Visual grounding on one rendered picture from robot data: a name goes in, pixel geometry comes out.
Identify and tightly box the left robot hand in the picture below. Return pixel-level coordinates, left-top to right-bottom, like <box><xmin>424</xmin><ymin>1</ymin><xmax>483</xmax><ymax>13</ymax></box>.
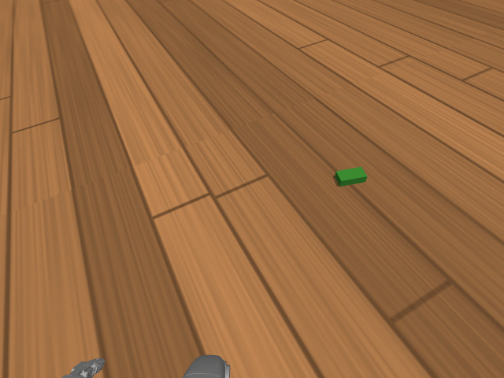
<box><xmin>62</xmin><ymin>358</ymin><xmax>105</xmax><ymax>378</ymax></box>

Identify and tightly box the small box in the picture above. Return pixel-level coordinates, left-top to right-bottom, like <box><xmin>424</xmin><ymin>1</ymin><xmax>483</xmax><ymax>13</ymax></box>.
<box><xmin>335</xmin><ymin>167</ymin><xmax>367</xmax><ymax>187</ymax></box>

